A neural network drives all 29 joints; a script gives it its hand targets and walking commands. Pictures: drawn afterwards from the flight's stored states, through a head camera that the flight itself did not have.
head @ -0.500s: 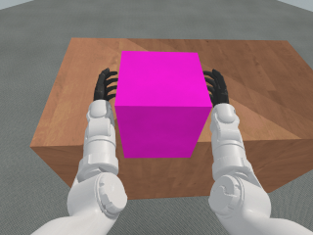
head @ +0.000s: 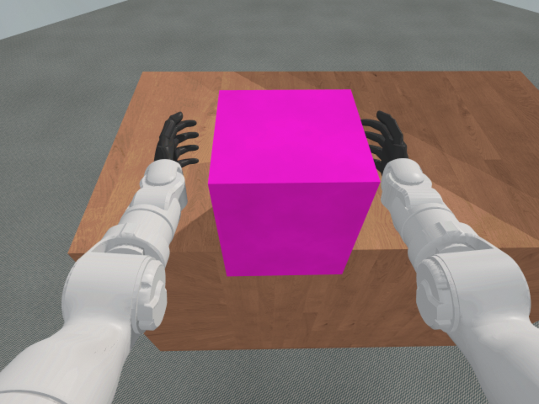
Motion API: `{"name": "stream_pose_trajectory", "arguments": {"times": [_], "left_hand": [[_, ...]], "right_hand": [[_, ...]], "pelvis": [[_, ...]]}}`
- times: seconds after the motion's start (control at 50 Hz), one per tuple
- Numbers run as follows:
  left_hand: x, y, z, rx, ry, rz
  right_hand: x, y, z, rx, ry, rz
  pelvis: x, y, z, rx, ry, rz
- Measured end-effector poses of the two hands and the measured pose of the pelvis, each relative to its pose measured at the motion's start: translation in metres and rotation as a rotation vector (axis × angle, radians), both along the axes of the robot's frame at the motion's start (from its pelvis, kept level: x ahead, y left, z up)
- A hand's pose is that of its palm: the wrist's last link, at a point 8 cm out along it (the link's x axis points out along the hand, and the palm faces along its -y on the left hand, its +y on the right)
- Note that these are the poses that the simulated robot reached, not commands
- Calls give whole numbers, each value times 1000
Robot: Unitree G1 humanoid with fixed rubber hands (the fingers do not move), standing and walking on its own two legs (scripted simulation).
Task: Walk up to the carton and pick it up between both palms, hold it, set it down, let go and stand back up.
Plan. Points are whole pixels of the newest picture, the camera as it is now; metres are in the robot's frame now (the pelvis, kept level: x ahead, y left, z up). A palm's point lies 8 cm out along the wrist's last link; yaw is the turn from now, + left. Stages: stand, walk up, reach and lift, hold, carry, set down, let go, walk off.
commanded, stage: set down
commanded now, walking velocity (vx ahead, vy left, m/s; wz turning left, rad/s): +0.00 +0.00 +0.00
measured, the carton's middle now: (285, 188) +0.45 +0.04 +0.05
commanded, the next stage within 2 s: none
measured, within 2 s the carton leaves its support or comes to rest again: neither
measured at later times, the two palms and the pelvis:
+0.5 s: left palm (153, 148) +0.41 +0.23 +0.16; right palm (433, 135) +0.46 -0.16 +0.18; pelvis -0.03 -0.03 -0.01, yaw +3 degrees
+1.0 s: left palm (137, 86) +0.42 +0.23 +0.25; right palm (492, 96) +0.45 -0.20 +0.25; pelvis -0.03 -0.02 +0.00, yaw +2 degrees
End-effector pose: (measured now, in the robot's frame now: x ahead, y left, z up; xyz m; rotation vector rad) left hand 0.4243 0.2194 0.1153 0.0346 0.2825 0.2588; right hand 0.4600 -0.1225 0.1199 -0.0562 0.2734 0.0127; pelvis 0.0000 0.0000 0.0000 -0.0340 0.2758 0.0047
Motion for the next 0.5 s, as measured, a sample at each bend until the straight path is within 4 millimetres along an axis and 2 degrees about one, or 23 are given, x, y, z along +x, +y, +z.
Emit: {"name": "stream_pose_trajectory", "arguments": {"times": [0.14, 0.3, 0.4, 0.5], "left_hand": [[-10, 18, 0, 8, -8, 24], [-7, 7, 26, -7, -84, -18], [-10, 2, 32, -26, -69, -25], [-13, 9, 42, -34, -85, 2]], "right_hand": [[6, -24, 9, 18, -24, -25], [0, -46, 29, 10, -50, -15], [-5, -48, 39, 0, -40, -9], [-5, -37, 59, 12, -75, 8]], "pelvis": [[-6, -5, -2, -1, 8, 21], [-16, -17, -4, 9, 20, 27], [-22, -24, -5, 17, 10, 31], [-27, -28, -7, 17, 23, 41]]}}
